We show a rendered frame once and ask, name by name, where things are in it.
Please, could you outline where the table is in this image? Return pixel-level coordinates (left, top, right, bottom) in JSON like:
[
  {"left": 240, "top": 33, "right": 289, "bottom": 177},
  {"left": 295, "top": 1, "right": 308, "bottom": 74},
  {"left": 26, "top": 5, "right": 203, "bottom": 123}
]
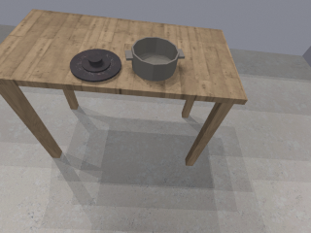
[{"left": 0, "top": 9, "right": 248, "bottom": 166}]

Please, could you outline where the pot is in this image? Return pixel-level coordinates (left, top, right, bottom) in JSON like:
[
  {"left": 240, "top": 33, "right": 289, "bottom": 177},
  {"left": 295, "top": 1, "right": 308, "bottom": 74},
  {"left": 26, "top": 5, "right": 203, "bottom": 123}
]
[{"left": 124, "top": 37, "right": 185, "bottom": 82}]

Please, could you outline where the lid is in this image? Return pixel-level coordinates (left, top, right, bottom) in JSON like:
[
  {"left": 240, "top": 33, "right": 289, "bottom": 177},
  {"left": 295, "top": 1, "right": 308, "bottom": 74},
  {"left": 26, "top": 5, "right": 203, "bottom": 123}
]
[{"left": 69, "top": 49, "right": 121, "bottom": 83}]

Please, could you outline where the knob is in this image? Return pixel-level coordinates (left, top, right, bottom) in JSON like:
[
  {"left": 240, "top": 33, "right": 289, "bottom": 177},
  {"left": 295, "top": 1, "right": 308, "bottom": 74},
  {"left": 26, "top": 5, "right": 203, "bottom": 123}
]
[{"left": 87, "top": 53, "right": 103, "bottom": 65}]

